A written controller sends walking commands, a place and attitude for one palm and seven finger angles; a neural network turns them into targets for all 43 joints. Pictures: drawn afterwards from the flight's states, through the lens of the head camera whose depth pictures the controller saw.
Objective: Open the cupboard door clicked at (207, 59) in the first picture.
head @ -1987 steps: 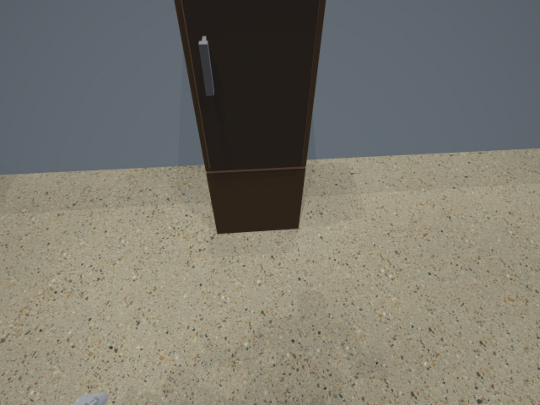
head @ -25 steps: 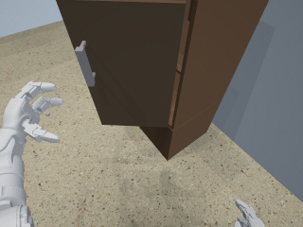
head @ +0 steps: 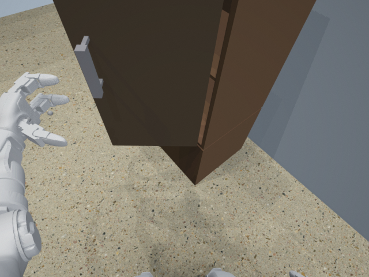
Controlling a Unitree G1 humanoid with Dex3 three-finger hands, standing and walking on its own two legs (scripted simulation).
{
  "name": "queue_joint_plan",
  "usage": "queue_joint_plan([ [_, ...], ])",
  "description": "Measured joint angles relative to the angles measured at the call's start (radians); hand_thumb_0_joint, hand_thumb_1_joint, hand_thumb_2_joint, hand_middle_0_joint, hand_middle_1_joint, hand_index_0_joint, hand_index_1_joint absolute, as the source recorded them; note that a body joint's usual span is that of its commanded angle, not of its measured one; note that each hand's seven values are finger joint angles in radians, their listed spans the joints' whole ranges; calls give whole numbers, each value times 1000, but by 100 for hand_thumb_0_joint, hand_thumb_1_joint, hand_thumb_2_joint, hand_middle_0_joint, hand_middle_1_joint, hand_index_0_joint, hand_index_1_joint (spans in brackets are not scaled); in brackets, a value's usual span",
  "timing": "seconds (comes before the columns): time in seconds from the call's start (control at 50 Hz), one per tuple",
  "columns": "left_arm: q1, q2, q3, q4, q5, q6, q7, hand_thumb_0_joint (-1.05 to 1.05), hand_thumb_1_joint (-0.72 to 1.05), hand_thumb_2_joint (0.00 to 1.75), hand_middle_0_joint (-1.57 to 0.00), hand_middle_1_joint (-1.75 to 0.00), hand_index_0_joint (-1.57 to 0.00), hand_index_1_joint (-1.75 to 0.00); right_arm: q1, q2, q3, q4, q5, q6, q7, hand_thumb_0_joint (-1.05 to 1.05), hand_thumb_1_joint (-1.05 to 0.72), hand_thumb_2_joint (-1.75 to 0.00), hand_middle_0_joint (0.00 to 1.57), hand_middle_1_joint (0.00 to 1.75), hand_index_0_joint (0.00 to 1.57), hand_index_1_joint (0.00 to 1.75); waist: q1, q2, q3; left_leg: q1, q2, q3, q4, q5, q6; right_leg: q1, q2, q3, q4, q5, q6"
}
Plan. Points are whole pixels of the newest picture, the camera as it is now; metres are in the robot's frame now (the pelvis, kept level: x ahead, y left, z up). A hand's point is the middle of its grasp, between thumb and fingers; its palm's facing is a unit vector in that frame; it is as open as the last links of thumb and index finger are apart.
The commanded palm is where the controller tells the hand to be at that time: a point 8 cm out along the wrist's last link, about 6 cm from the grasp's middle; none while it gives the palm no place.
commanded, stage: move the hooked fingers beside the handle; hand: left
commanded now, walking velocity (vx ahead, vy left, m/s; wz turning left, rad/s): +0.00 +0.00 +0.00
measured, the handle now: (92, 68) +0.58 +0.23 +0.09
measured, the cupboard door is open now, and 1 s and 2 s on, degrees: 51 51 51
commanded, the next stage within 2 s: slide the fingers in behind the handle in 1.50 s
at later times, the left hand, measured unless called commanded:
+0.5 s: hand (61, 84) +0.50 +0.28 +0.10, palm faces -0.02 -1.00 +0.01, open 14.0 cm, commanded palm +0.49 +0.33 +0.10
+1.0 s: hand (64, 77) +0.54 +0.28 +0.10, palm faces +0.00 -1.00 +0.00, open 13.9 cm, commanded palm +0.51 +0.33 +0.09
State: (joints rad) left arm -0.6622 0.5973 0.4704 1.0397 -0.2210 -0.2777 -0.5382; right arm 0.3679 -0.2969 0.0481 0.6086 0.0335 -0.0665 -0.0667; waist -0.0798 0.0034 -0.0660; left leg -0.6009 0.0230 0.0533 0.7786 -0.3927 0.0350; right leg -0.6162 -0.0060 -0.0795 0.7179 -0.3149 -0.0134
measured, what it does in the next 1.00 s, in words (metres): stands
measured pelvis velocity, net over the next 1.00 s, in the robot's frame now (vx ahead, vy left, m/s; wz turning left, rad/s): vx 0.02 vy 0.01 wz -0.03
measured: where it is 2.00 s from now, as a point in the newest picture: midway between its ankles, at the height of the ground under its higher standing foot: outside the picture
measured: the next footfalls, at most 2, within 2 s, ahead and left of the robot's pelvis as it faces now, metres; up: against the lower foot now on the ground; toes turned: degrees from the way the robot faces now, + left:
none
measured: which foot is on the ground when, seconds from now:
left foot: down 0.00-1.00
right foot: down 0.00-1.00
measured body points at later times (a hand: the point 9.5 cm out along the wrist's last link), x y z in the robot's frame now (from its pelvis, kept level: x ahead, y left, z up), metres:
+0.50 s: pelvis +0.01 +0.01 -0.01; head +0.13 +0.03 +0.42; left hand +0.50 +0.33 +0.10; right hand -0.01 -0.27 -0.11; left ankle -0.01 +0.09 -0.71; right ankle +0.02 -0.12 -0.71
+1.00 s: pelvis +0.02 +0.01 -0.01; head +0.16 +0.03 +0.41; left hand +0.53 +0.34 +0.10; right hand -0.01 -0.26 -0.11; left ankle -0.01 +0.09 -0.71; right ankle +0.02 -0.12 -0.71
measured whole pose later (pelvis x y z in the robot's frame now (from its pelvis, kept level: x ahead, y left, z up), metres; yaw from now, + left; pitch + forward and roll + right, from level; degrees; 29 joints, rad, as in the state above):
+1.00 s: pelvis +0.02 +0.01 -0.01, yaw -2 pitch +22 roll -4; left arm -0.98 0.83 0.56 1.27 -0.09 -0.27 -0.52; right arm 0.45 -0.29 0.06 0.58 0.00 0.11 -0.03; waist -0.20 0.01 -0.07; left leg -0.81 0.06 0.04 0.88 -0.45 0.04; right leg -0.80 0.03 -0.08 0.75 -0.33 -0.01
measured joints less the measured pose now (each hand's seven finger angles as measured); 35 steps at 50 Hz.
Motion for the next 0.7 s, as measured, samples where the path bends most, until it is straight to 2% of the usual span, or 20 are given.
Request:
queue_joint_plan([
  [0.14, -94, 35, 7, 82, 29, -35, 11, -2, -50, 30, -30, -120, -30, -120, -3, 5, 7, -2, -8, 28, 5, 0, -91, -90, 20, 30, 20, 30, -18, -5, 2, -46, 2, -2, 29, -11, 4, -40, 1, -1, 16, -3, 5],
  [0.26, -173, 78, 2, 145, 56, -29, 14, -2, -50, 30, -30, -120, -30, -120, 9, 2, 9, 5, -14, 54, 6, 0, -91, -90, 20, 30, 20, 30, -40, -2, 3, -90, 3, -6, 51, -19, 7, -78, 2, -5, 27, -6, 8],
  [0.54, -310, 189, 42, 242, 114, -8, 23, -2, -50, 30, -30, -120, -30, -120, 65, -6, 13, 4, -27, 123, 14, 0, -91, -90, 20, 30, 20, 30, -100, 3, 7, -172, 18, -6, 84, -37, 9, -154, 16, -3, 39, -10, 9],
  [0.7, -363, 228, 52, 258, 132, 0, 26, -2, -50, 30, -30, -120, -30, -120, 87, -3, 15, 1, -36, 153, 21, 0, -91, -90, 20, 30, 20, 30, -121, 9, 2, -203, 26, -9, 92, -45, 7, -180, 24, -6, 35, -11, 8],
])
